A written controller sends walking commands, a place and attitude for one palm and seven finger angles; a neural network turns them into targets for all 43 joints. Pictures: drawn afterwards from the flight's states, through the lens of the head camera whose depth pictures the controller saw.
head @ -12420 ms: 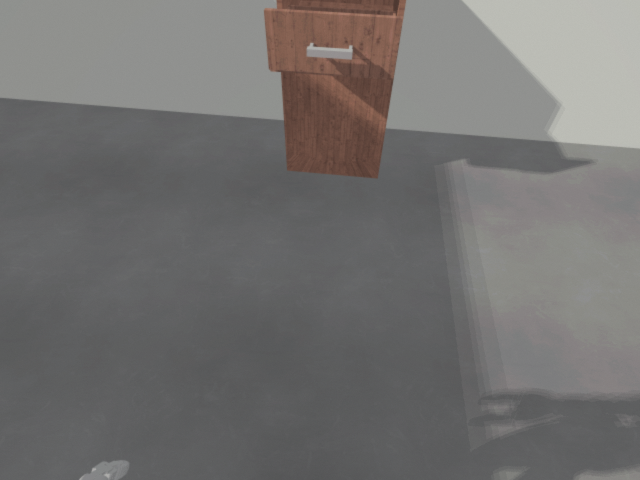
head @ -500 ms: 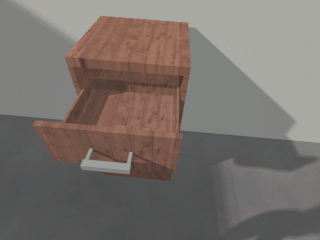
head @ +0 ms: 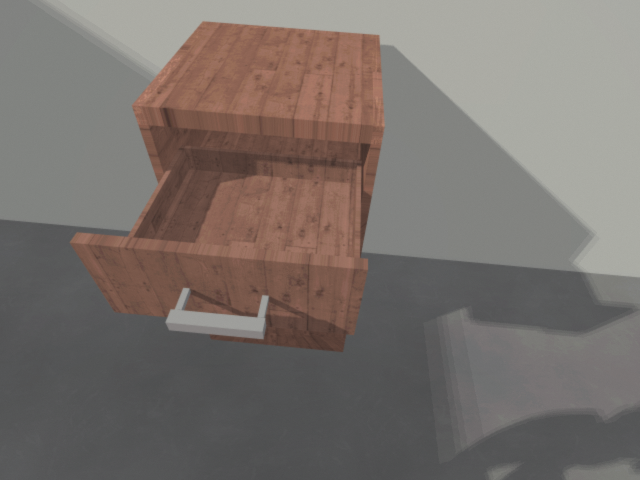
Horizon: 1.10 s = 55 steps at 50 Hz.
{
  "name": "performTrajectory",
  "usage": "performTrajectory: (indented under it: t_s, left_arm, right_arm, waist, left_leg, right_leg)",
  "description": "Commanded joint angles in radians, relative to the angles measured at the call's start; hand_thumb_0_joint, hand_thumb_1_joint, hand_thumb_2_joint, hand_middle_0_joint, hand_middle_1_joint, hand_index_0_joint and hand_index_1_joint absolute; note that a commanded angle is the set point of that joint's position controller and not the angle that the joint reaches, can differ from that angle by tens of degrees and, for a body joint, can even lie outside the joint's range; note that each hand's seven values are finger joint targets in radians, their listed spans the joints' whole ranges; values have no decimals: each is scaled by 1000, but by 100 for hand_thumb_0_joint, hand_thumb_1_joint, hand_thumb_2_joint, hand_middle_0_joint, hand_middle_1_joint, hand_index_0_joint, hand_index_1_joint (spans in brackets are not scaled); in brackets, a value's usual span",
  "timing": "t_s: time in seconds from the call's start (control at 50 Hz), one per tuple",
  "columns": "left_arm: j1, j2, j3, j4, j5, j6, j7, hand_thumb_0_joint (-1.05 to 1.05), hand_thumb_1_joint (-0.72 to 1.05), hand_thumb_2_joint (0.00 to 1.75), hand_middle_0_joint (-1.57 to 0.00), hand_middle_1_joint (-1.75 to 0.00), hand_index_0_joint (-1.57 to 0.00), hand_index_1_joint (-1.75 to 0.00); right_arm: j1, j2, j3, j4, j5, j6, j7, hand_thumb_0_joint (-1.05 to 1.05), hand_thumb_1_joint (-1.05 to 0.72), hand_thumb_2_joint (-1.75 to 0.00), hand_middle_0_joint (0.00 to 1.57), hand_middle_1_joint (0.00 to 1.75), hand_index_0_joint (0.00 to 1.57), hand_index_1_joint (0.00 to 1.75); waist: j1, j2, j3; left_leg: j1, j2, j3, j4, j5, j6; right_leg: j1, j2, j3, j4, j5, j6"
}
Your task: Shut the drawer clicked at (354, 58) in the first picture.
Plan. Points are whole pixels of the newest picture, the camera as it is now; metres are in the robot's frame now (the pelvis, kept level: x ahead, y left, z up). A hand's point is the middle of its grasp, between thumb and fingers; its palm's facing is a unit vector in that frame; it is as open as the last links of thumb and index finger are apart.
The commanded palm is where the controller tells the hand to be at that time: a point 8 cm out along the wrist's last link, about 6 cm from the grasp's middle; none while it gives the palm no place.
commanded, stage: look again from close up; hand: left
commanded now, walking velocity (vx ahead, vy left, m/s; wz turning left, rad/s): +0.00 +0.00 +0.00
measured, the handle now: (220, 311) +0.35 +0.17 -0.03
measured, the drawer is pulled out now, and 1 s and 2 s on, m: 0.30 0.30 0.30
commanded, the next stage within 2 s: raise the hand and make a fist in 0.52 s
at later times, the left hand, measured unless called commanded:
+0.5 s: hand out of the picture -0.02 +0.14 -0.18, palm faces +0.01 -0.99 -0.15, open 7.3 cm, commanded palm none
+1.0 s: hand (249, 437) +0.18 +0.10 -0.02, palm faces -0.06 -1.00 +0.01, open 6.1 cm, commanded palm +0.11 +0.19 -0.04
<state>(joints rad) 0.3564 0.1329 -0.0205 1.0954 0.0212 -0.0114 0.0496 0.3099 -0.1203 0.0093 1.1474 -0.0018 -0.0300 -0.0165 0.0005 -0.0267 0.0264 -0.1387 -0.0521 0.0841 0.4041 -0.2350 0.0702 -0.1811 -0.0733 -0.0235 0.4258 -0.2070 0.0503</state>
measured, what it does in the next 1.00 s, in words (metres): lowers itself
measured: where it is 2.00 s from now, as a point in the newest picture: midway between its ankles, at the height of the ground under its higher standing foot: outside the picture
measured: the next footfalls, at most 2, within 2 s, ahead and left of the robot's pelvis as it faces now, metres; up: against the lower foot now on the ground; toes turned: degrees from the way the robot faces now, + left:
none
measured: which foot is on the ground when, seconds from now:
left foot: down 0.00-1.00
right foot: down 0.00-1.00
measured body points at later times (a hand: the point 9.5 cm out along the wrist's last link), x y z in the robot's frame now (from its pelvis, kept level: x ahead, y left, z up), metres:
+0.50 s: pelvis +0.00 -0.01 +0.00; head +0.00 +0.00 +0.45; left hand -0.02 +0.19 -0.17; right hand -0.02 -0.22 -0.16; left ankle -0.01 +0.07 -0.74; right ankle +0.01 -0.15 -0.74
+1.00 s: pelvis -0.01 -0.04 -0.06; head +0.00 -0.03 +0.39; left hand +0.18 +0.15 -0.01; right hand +0.20 -0.30 -0.08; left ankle +0.00 +0.07 -0.74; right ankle +0.01 -0.15 -0.74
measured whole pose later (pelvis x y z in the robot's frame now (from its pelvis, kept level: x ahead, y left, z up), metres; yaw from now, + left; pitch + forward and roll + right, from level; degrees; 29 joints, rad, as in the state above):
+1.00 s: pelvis -0.01 -0.04 -0.06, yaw +0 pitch +8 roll +1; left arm 0.48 0.12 0.03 0.04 -0.15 -0.51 -0.22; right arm 0.16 -0.26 -0.08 0.52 0.02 -0.25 0.03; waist -0.03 -0.04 -0.13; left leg -0.63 0.01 0.06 0.96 -0.47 0.02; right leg -0.67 -0.04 -0.03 0.97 -0.44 -0.01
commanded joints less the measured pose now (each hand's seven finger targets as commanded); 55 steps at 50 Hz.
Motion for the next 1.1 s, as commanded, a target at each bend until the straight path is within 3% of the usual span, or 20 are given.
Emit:
performTrajectory:
  t_s: [0.0, 0.56, 0.58, 0.6, 0.62, 0.64, 0.66, 0.68, 0.7, 0.74, 0.76, 0.78, 0.82, 0.84, 0.86, 0.88, 0.92, 0.96, 1.02, 1.08]
  left_arm:
    - [79, 77, 13, -23, -4, -11, 1, 0, 90, 90, -20, -30, -20, -30]
    - [90, 63, 14, -27, -7, -15, 2, 0, 90, 90, -20, -30, -20, -30]
    - [96, 59, 14, -28, -7, -16, 2, 0, 90, 90, -20, -30, -20, -30]
    - [81, 124, 18, 15, 10, -28, 30, 0, 90, 90, -20, -30, -20, -30]
    - [-621, 292, 90, -1562, -203, -231, 21, 0, 90, 90, -22, -32, -22, -32]
    - [-262, 227, 84, -1305, -123, -167, 79, 0, 90, 90, -24, -34, -24, -34]
    - [18, 49, -25, -1114, -139, -19, 120, 0, 90, 90, -26, -37, -26, -37]
    - [15, -67, -114, -1129, -160, 11, 110, 0, 90, 90, -28, -39, -28, -39]
    - [-11, -42, -113, -1240, -188, -29, 97, 0, 90, 90, -30, -41, -30, -41]
    - [2, -27, -111, -1256, -171, -113, 78, 0, 90, 90, -34, -45, -34, -45]
    - [21, -30, -87, -1216, -167, -160, 60, 0, 90, 90, -36, -47, -36, -47]
    - [99, -38, -65, -1146, -162, -216, 27, 0, 90, 90, -38, -50, -38, -50]
    - [305, -46, -4, -1040, -197, -350, -81, 0, 90, 90, -42, -54, -42, -54]
    - [360, -15, 49, -1031, -215, -425, -144, 0, 90, 90, -44, -56, -44, -56]
    - [404, 58, 138, -996, -215, -496, -199, 0, 90, 90, -46, -58, -46, -58]
    - [382, 86, 149, -1022, -210, -565, -260, 0, 90, 90, -48, -60, -48, -60]
    - [428, 141, 215, -1077, -194, -567, -289, 0, 90, 90, -52, -65, -52, -65]
    - [376, 152, 224, -1216, -215, -524, -280, 0, 90, 90, -56, -69, -56, -69]
    - [265, 164, 242, -1441, -256, -527, -245, 0, 90, 90, -62, -75, -62, -75]
    - [130, 171, 213, -1559, -267, -596, -261, 0, 90, 90, -68, -82, -68, -82]
  right_arm:
    - [59, -105, -15, -18, 1, -11, -4, 0, -90, -90, 20, 30, 20, 30]
    - [75, -68, -11, 7, 3, -15, -8, 0, -90, -90, 20, 30, 20, 30]
    - [72, -68, -12, 6, 2, -16, -9, 0, -90, -90, 20, 30, 20, 30]
    - [-27, -135, -12, -86, 3, -16, -4, 0, -90, -90, 20, 30, 20, 30]
    - [0, -311, -36, -465, 35, -160, -45, 0, -90, -90, 20, 30, 20, 30]
    - [-103, -218, -5, -403, 44, -259, -70, 0, -90, -90, 20, 30, 20, 30]
    - [-88, -175, -27, -409, 62, -296, -63, 0, -90, -90, 20, 30, 20, 30]
    - [-58, -196, -21, -385, 74, -316, -58, 0, -90, -90, 20, 30, 20, 30]
    - [-77, -233, -32, -435, 77, -341, -63, 0, -90, -90, 20, 30, 20, 30]
    - [-87, -261, -38, -492, 46, -373, -61, 0, -90, -90, 20, 30, 20, 30]
    - [-90, -262, -52, -526, 37, -378, -50, 0, -90, -90, 20, 30, 20, 30]
    - [-100, -259, -66, -551, 24, -377, -37, 0, -90, -90, 20, 30, 20, 30]
    - [-138, -249, -85, -615, 12, -358, -2, 0, -90, -90, 20, 30, 20, 30]
    - [-158, -250, -96, -646, 11, -339, 17, 0, -90, -90, 20, 30, 20, 30]
    - [-169, -255, -109, -666, 12, -315, 41, 0, -90, -90, 20, 30, 20, 30]
    - [-198, -263, -113, -708, 7, -295, 59, 0, -90, -90, 20, 30, 20, 30]
    - [-231, -247, -120, -783, 20, -255, 58, 0, -90, -90, 20, 30, 20, 30]
    - [-227, -228, -113, -820, 30, -212, 46, 0, -90, -90, 20, 30, 20, 30]
    - [-187, -206, -108, -843, 31, -190, 15, 0, -90, -90, 20, 30, 20, 30]
    - [-139, -205, -96, -815, 25, -202, -5, 0, -90, -90, 20, 30, 20, 30]
  waist:
    - [0, 21, 85]
    - [1, 28, 63]
    - [3, 22, 62]
    - [21, 28, 98]
    - [-116, 220, -418]
    - [-21, 281, -384]
    - [-42, 215, -200]
    - [-50, 125, -71]
    - [-53, 114, -8]
    - [-88, -54, 20]
    - [-82, -111, 0]
    - [-50, -188, -8]
    - [20, -231, -38]
    - [39, -218, -62]
    - [57, -115, -71]
    - [45, -51, -83]
    - [85, -31, -166]
    - [88, 70, -215]
    - [49, 122, -303]
    - [-29, 121, -314]
  left_leg:
    - [-81, 150, -154, -133, 7, -31]
    - [-49, 154, -123, -100, 91, -31]
    - [-46, 152, -121, -92, 98, -32]
    - [-148, 170, -96, 83, 237, -62]
    - [151, 71, -102, -21, 200, -73]
    - [103, 107, -91, -41, 197, -82]
    - [-59, 121, -134, -83, 70, -103]
    - [-133, 98, -135, -54, -67, -82]
    - [-180, 93, -148, -24, -155, -72]
    - [-257, 69, -168, 63, -205, -61]
    - [-283, 58, -160, 114, -196, -65]
    - [-338, 56, -147, 160, -201, -74]
    - [-451, 47, -107, 253, -182, -88]
    - [-488, 40, -88, 299, -161, -94]
    - [-497, 32, -72, 334, -136, -104]
    - [-509, 25, -63, 377, -116, -103]
    - [-564, 18, -38, 417, -87, -78]
    - [-568, 21, -36, 427, -80, -73]
    - [-530, 36, -54, 489, -14, -57]
    - [-533, 50, -84, 565, 3, -46]
  right_leg:
    - [-23, -41, 46, -55, 40, -62]
    - [-34, -36, 69, -60, 74, -70]
    - [-37, -39, 72, -60, 83, -70]
    - [-46, -71, 72, -33, 279, -69]
    - [43, 48, -13, 44, 167, -67]
    - [-16, 69, -42, 125, -6, -93]
    - [-115, 60, -75, 149, -125, -73]
    - [-155, 61, -76, 120, -97, -71]
    - [-170, 59, -79, 90, -114, -68]
    - [-261, 68, -92, 113, -190, -62]
    - [-301, 69, -94, 138, -227, -62]
    - [-351, 73, -101, 177, -277, -63]
    - [-406, 75, -100, 253, -329, -72]
    - [-409, 73, -89, 284, -316, -78]
    - [-401, 69, -75, 311, -285, -93]
    - [-407, 68, -73, 356, -237, -100]
    - [-379, 65, -50, 426, -149, -99]
    - [-378, 67, -34, 450, -115, -98]
    - [-381, 72, 4, 458, -33, -91]
    - [-453, 77, 30, 459, -16, -77]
